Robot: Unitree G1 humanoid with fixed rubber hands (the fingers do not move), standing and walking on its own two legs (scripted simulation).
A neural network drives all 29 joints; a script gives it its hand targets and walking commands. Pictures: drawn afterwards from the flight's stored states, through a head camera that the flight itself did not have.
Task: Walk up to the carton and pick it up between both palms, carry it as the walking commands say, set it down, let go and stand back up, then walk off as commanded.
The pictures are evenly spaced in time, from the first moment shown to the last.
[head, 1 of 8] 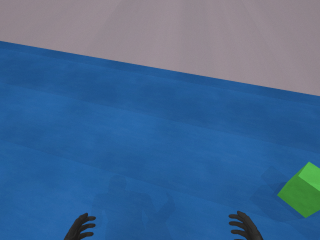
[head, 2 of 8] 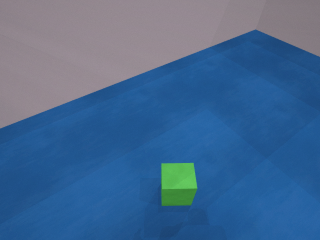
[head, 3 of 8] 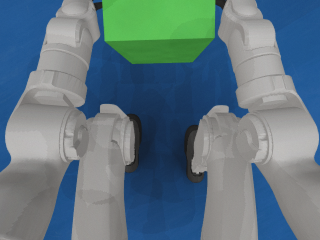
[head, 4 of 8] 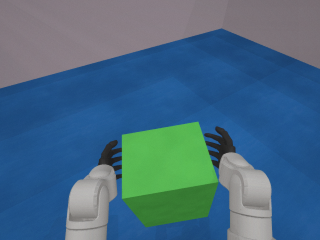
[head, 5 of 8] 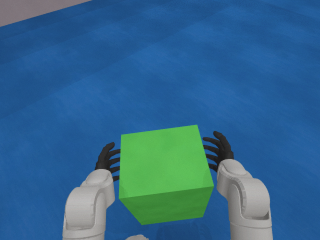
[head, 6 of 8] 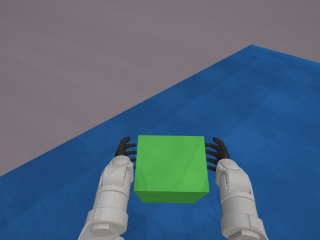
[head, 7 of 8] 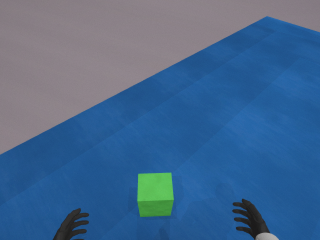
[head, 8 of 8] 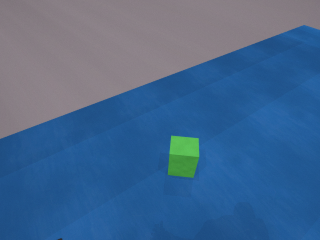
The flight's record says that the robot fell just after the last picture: no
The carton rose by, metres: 0.66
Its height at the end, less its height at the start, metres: +0.00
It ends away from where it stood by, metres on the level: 4.31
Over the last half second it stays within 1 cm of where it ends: yes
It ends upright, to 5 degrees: yes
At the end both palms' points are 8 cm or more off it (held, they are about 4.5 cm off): yes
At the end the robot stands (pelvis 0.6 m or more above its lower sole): yes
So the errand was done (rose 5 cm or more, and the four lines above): yes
